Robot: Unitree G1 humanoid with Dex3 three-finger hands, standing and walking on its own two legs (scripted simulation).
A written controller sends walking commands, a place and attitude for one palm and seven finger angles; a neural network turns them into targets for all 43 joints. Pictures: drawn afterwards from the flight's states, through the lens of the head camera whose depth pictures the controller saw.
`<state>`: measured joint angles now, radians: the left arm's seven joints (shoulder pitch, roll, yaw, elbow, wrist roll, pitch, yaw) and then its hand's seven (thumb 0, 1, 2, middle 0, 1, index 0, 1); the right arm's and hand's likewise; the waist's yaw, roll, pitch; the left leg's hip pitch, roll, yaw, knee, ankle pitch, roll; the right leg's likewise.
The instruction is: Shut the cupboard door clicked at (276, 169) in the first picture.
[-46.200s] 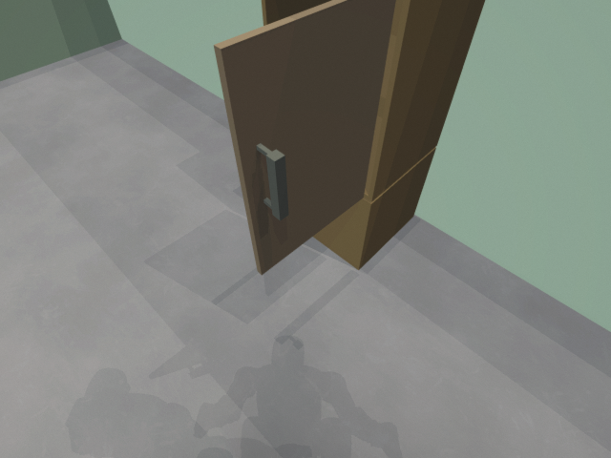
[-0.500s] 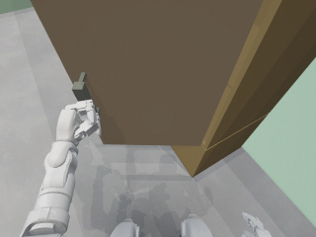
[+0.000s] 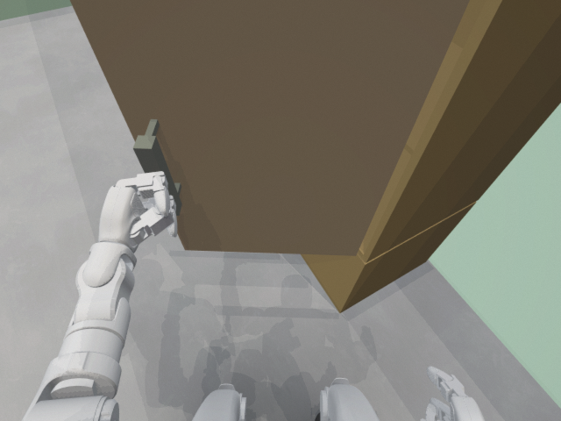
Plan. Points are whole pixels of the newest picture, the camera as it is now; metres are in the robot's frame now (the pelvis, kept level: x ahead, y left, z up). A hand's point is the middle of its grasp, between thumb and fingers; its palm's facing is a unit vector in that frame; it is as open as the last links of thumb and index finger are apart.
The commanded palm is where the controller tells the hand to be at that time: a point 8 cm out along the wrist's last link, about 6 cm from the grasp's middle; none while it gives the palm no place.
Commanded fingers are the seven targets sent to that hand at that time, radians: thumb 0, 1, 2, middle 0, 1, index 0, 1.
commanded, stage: push the door shut along its arc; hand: left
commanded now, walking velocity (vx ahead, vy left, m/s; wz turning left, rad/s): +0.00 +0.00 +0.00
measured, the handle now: (163, 170) +0.47 +0.20 +0.06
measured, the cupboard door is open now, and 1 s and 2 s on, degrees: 59 40 29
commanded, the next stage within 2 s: pull the fist back off the door in 1.74 s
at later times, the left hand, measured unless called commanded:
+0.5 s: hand (179, 178) +0.45 +0.17 +0.06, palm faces -0.18 -0.98 -0.04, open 3.2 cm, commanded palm +0.45 +0.20 +0.06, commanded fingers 0.00 0.90 0.90 -1.30 -1.50 -1.30 -1.50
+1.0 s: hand (207, 150) +0.51 +0.14 +0.06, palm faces -0.30 -0.95 -0.03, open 3.1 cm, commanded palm +0.52 +0.18 +0.06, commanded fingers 0.00 0.90 0.90 -1.30 -1.50 -1.30 -1.50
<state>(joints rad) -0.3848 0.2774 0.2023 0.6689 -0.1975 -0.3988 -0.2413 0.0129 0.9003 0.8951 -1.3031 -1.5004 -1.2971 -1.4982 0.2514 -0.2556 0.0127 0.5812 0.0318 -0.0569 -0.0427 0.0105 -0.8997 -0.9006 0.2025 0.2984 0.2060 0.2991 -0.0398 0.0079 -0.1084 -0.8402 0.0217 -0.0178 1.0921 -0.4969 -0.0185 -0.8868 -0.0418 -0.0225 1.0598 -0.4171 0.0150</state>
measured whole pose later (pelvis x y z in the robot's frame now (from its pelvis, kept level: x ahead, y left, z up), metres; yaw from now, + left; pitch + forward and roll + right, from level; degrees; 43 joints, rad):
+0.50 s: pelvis -0.01 +0.01 -0.02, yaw +0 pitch +19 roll -2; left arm -0.78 0.41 0.22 1.04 -0.18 -0.39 -0.37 -0.01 0.96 0.99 -1.30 -1.50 -1.29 -1.50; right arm 0.32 -0.27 0.02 0.65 0.03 -0.05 -0.03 0.01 -0.90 -0.90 0.20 0.30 0.21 0.30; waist -0.10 0.01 -0.11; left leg -1.00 0.02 -0.03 1.18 -0.51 -0.01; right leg -1.03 -0.04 -0.03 1.11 -0.41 0.02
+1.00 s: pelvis -0.01 +0.01 -0.03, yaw -1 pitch +23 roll -2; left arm -1.01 0.51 0.26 1.18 -0.13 -0.32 -0.45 0.01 0.90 0.90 -1.30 -1.50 -1.29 -1.50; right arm 0.34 -0.28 0.03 0.65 0.02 -0.03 -0.02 0.01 -0.90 -0.90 0.20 0.30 0.21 0.30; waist -0.18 0.03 -0.11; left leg -1.11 0.04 -0.03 1.22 -0.52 -0.01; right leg -1.14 -0.02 -0.03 1.15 -0.42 0.02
